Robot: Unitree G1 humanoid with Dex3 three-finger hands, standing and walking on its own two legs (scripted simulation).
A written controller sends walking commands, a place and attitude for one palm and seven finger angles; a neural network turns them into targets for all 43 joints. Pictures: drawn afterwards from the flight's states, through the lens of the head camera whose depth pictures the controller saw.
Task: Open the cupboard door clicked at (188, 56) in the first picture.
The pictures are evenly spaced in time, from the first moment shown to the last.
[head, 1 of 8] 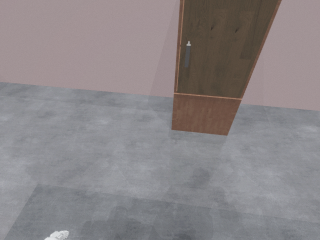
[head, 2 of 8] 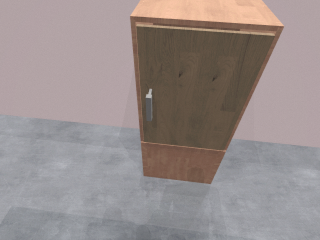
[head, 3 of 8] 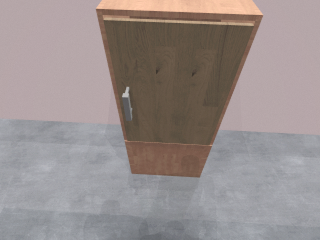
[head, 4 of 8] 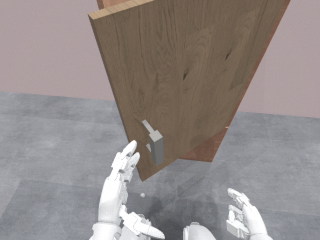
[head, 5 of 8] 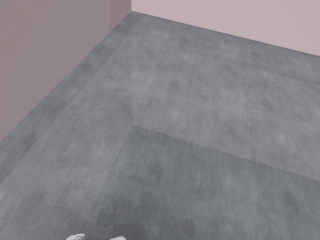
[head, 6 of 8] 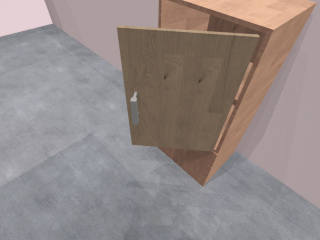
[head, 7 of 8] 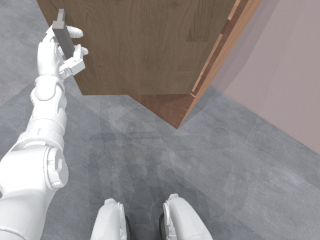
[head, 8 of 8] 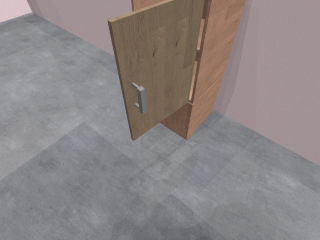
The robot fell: no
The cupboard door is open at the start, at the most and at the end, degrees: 0 83 83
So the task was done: yes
